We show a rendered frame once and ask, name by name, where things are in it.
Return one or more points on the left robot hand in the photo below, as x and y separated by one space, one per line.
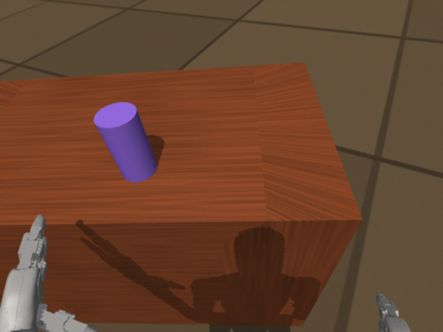
22 304

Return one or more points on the right robot hand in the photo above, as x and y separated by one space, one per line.
390 321

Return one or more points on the can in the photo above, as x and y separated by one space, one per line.
121 129

